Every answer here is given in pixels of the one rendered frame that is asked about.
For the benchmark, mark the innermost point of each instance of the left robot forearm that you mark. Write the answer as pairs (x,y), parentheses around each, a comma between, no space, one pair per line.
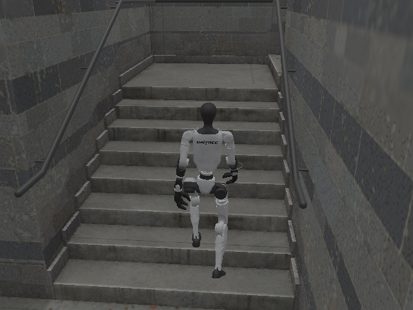
(180,174)

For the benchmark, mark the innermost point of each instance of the right robot shin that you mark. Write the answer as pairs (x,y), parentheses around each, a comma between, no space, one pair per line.
(220,246)

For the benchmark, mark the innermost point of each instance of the robot left foot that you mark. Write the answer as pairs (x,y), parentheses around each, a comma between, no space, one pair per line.
(196,242)

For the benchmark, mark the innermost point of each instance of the right robot upper arm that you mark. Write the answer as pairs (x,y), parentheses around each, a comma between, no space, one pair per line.
(230,147)

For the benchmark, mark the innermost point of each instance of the robot left hand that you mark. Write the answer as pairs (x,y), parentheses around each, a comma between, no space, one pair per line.
(178,199)

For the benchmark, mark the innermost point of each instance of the robot right hand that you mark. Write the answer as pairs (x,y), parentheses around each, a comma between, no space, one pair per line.
(228,174)

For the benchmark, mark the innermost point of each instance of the right robot forearm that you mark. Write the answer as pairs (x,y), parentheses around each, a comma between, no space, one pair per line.
(233,168)

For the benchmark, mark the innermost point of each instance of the left robot upper arm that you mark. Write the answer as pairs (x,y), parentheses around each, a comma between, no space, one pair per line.
(185,146)

